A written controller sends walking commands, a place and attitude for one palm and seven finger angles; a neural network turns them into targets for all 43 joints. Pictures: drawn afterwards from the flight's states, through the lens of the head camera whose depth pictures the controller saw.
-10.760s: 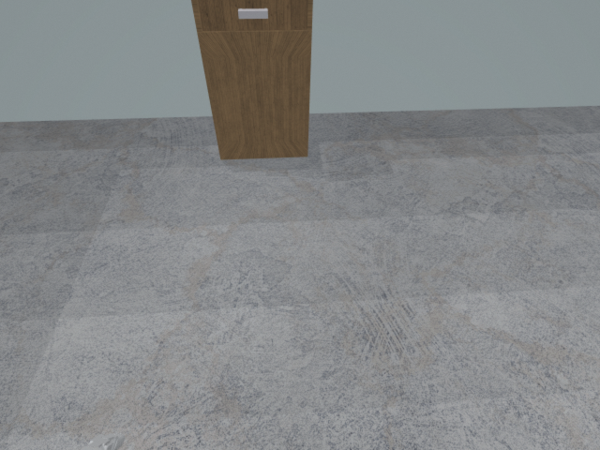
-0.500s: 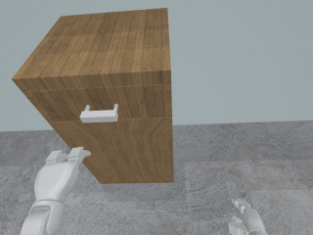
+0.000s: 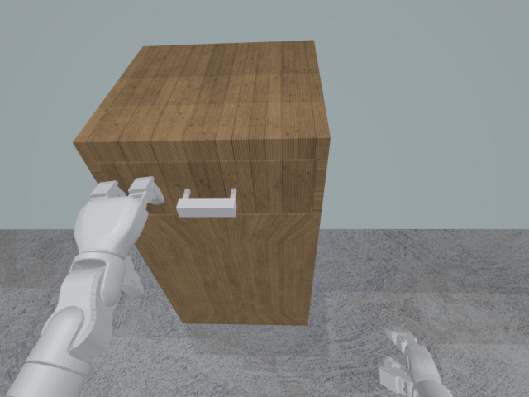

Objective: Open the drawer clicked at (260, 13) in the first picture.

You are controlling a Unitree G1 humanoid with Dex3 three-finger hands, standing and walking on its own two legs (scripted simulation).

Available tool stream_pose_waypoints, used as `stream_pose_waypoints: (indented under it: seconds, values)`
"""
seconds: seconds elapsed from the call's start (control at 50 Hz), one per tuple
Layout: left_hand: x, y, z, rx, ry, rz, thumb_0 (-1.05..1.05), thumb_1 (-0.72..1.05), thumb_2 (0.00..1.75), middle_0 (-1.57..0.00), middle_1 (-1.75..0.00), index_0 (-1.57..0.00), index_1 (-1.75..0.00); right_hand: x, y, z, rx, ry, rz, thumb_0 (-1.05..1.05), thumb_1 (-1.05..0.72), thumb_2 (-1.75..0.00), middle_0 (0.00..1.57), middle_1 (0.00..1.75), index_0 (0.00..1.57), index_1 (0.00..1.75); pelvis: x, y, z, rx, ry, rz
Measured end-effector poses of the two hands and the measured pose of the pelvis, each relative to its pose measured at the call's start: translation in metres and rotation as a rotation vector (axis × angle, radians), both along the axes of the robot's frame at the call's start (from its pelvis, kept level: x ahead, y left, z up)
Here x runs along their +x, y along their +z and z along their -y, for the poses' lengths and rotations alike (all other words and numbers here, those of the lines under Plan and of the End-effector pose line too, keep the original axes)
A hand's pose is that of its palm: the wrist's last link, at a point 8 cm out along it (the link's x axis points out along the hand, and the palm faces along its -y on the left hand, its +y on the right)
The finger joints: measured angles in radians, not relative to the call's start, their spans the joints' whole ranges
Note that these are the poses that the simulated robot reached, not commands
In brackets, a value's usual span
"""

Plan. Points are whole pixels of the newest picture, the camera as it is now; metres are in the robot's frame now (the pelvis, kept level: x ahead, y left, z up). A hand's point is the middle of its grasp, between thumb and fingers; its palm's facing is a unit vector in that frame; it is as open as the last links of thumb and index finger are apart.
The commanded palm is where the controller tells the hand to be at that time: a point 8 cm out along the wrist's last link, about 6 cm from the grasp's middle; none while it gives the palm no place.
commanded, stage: raise the hand with hooked fingers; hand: left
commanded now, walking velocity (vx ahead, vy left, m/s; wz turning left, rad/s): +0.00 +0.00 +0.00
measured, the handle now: (208, 199) +0.48 +0.19 -0.01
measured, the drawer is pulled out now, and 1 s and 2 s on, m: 0.00 0.00 0.00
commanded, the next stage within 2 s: move the hooked fingers above the handle in 0.48 s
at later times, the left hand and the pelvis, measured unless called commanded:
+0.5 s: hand (132, 245) +0.28 +0.23 +0.10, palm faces +0.11 -0.07 -0.99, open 13.8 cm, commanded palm +0.26 +0.23 +0.16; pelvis -0.02 -0.02 +0.01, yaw +1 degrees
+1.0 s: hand (159, 227) +0.33 +0.21 +0.09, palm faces +0.02 -0.05 -1.00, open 13.8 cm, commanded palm +0.31 +0.21 +0.14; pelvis +0.00 -0.04 +0.00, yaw +1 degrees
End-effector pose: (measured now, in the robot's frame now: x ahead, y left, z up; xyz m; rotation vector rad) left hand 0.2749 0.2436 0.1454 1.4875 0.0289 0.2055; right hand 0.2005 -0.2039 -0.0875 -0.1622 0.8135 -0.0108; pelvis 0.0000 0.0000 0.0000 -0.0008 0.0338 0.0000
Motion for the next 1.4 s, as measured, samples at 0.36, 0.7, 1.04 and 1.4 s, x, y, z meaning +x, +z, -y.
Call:
stream_pose_waypoints:
  seconds: [0.36, 0.7, 1.04, 1.4]
  values:
    - [-0.012, -0.001, 0.007, -0.004, -0.109, -0.095, -0.01, -0.49, 0.31, -0.32, -1.2, -0.32, -1.2, -0.05, -0.015, 0.019, -0.035, 0.002, -0.128, 0.01, -0.9, -0.9, 0.2, 0.3, 0.21, 0.3, -0.014, 0.007, 0.002, 0.001, 0.007, 0.013]
    - [-0.007, -0.003, 0.032, 0.003, -0.039, -0.106, 0.0, -0.5, 0.31, -0.32, -1.2, -0.32, -1.2, -0.032, -0.009, 0.051, -0.033, -0.024, -0.051, 0.01, -0.9, -0.9, 0.2, 0.3, 0.2, 0.3, -0.016, 0.007, 0.032, 0.012, 0.011, 0.017]
    - [0.039, -0.009, 0.033, 0.013, -0.059, -0.098, 0.0, -0.49, 0.31, -0.32, -1.2, -0.32, -1.2, -0.035, -0.022, 0.074, -0.066, -0.076, -0.123, 0.01, -0.9, -0.9, 0.2, 0.3, 0.2, 0.3, 0.003, 0.003, 0.038, 0.014, 0.01, -0.05]
    - [0.068, -0.021, 0.027, 0.023, -0.022, -0.073, 0.0, -0.49, 0.31, -0.32, -1.2, -0.32, -1.2, -0.032, -0.028, 0.053, -0.039, -0.096, -0.158, 0.01, -0.9, -0.9, 0.2, 0.3, 0.2, 0.3, 0.015, -0.002, 0.022, 0.009, 0.006, -0.083]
